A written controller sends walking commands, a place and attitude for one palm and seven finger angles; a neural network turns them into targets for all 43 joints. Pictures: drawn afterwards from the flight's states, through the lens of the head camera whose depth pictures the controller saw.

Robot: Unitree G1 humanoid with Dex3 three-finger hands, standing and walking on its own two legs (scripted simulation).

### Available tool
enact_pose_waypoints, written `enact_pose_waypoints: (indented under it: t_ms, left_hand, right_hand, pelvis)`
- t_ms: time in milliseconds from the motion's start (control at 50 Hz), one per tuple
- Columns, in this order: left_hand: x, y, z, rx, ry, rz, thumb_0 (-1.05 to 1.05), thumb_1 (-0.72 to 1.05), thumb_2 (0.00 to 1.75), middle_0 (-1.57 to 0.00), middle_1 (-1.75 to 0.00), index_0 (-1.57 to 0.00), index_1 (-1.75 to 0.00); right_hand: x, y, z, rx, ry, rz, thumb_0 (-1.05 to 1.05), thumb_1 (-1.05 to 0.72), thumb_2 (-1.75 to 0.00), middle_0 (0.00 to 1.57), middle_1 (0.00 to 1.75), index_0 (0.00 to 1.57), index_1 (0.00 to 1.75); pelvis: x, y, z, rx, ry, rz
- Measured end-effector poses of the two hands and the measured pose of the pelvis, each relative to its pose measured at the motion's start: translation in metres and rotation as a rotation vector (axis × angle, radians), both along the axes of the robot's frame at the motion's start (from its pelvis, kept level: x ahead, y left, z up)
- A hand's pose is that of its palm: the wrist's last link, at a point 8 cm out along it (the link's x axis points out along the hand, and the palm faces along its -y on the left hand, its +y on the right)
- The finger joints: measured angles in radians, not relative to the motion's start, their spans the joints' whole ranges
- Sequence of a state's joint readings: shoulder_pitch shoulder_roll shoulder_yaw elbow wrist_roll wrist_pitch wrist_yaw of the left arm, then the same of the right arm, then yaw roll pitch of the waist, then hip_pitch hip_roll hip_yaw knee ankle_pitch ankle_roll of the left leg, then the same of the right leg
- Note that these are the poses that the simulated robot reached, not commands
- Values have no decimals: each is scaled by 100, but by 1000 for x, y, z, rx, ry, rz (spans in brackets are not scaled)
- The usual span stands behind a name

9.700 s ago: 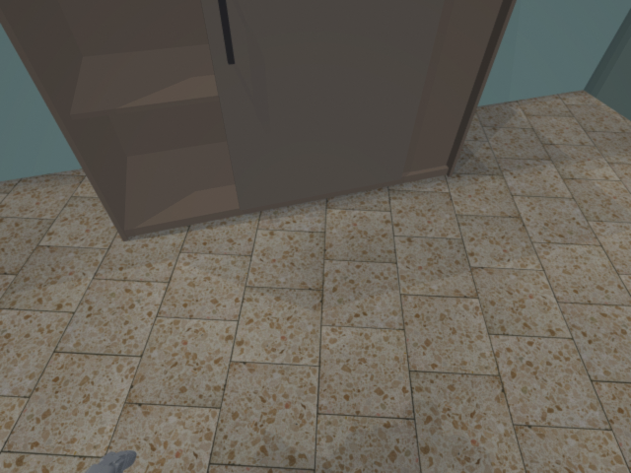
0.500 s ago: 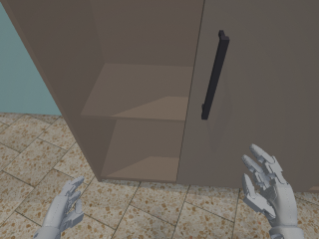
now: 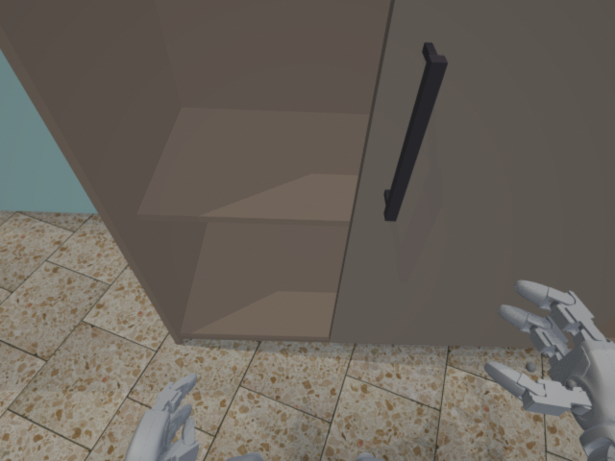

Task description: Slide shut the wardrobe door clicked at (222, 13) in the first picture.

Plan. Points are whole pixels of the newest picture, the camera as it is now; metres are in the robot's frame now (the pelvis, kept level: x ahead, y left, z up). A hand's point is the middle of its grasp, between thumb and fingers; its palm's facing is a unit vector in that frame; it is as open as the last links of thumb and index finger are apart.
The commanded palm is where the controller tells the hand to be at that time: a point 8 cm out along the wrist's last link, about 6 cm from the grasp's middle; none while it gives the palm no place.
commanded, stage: raise the hand with hooked fingers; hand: right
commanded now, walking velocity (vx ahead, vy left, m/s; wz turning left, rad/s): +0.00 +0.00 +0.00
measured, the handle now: (406, 144) +0.54 -0.11 +0.13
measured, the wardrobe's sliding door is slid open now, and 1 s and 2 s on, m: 0.48 0.48 0.48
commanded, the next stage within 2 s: move the hooked fingers beside the handle in 1.28 s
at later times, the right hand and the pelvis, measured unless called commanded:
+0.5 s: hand (601, 320) +0.26 -0.28 +0.13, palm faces +0.02 +1.00 -0.07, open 13.6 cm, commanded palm +0.24 -0.33 +0.13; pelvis +0.02 -0.03 +0.03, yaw +0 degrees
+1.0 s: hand out of the picture +0.29 -0.31 +0.16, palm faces +0.01 +1.00 -0.05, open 14.0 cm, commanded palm +0.26 -0.35 +0.16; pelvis +0.02 -0.04 +0.04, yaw +0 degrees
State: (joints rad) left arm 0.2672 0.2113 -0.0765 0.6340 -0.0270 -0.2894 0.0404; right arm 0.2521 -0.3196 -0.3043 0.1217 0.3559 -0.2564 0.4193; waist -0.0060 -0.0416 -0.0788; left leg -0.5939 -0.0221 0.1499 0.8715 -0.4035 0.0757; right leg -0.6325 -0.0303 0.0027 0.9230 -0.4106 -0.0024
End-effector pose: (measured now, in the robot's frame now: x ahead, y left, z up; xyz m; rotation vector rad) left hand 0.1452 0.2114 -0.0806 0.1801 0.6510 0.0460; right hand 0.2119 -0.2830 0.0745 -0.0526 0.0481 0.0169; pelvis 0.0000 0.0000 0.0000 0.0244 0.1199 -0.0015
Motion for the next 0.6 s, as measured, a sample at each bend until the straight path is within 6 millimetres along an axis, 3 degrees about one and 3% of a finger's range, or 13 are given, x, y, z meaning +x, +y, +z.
enact_pose_waypoints:
  t_ms: [120,240,460,600]
  left_hand:
    - [-10,28,14,80,9,50,2,90,89,-20,-30,-21,-30]
    - [2,37,33,142,-34,58,2,90,89,-20,-30,-20,-30]
    - [42,-7,56,96,-145,-22,2,90,89,-20,-30,-20,-30]
    - [51,-32,59,57,-149,-63,2,90,89,-20,-30,-21,-30]
  right_hand:
    - [4,-10,12,-12,-29,-11,1,-1,-52,26,87,27,88]
    - [9,-22,17,-10,-38,-16,0,14,-46,27,96,28,97]
    - [28,-50,50,-15,-79,-28,0,39,-35,29,112,30,113]
    - [35,-70,68,-6,-80,-45,0,47,-31,30,118,30,118]
  pelvis:
    - [5,-8,8,-3,-13,10]
    - [8,-15,14,2,-34,9]
    - [14,-28,26,9,-84,-2]
    - [16,-34,32,9,-107,-5]
